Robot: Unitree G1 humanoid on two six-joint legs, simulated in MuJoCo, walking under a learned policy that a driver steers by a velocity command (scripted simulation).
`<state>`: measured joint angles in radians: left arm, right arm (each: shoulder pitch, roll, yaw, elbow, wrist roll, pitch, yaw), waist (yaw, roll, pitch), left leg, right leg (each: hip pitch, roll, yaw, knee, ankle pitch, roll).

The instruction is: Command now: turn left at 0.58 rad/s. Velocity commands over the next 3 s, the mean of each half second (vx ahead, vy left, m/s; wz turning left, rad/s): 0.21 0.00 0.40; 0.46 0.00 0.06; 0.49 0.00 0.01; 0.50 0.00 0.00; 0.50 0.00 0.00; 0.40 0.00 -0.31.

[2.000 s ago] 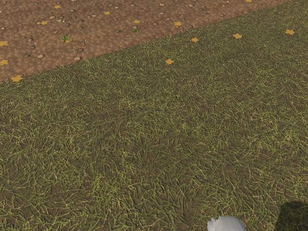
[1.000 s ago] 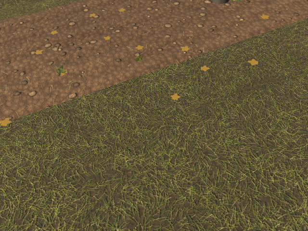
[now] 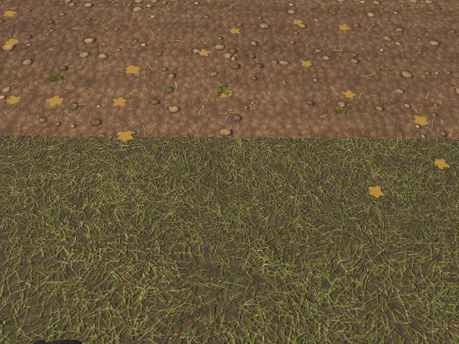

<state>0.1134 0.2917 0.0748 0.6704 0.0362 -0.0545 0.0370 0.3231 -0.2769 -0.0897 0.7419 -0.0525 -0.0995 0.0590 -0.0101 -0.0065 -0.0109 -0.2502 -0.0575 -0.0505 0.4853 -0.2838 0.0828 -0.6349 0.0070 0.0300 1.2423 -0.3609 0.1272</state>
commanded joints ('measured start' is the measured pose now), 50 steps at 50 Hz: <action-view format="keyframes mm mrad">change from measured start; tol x32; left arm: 1 33 88 12 -53 8 8 5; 46 734 -103 -110 364 62 -7 -145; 50 257 18 -79 146 11 -71 -122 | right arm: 1 40 -117 -16 -80 9 -14 3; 39 -411 -3 114 -119 -49 41 16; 46 445 -208 13 190 -18 41 1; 50 130 -114 36 143 -41 42 18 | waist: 1 10 101 -89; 41 162 -1 206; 46 -43 326 -446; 50 -38 28 10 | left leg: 1 145 294 -280 -12 788 235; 12 -102 186 -455 -161 -316 208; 21 -850 43 -166 816 -100 -87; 31 -910 176 -52 318 590 -102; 35 -336 166 50 230 840 -56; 42 -242 214 39 -135 663 -66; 44 254 205 99 -274 880 -44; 46 1123 412 -77 280 1367 268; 50 355 512 -261 -127 506 286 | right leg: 1 -67 -29 55 39 -7 33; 15 444 47 -87 -773 41 -89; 19 855 -474 676 -964 204 -599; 25 555 -204 150 -979 401 -419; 31 795 -209 188 -788 214 -398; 35 182 -137 96 -744 -6 -393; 42 570 -146 163 -470 168 -304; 47 -199 113 31 840 -462 -92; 50 -349 -95 72 530 -130 -171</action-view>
